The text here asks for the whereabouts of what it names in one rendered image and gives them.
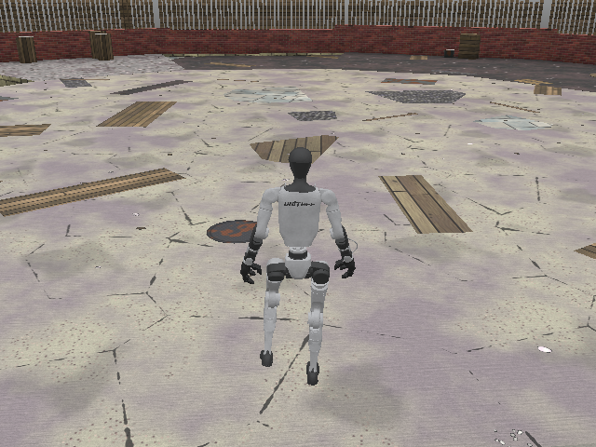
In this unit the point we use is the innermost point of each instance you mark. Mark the robot left hand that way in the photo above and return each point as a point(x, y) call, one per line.
point(246, 269)

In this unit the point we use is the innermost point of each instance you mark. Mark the right robot shin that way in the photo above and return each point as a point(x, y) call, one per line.
point(314, 342)

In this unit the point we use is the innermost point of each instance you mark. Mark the right robot upper arm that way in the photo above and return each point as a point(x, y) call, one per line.
point(328, 197)

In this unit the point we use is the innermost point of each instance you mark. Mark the left robot forearm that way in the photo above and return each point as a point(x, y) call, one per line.
point(253, 248)

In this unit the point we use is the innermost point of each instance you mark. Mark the humanoid robot torso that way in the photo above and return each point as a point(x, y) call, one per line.
point(298, 217)

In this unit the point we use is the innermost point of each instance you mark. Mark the robot right hand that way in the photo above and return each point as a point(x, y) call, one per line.
point(343, 265)

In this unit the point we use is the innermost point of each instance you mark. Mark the right robot forearm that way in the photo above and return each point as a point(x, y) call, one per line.
point(344, 248)

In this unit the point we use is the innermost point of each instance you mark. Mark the left robot upper arm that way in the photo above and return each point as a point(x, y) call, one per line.
point(265, 210)

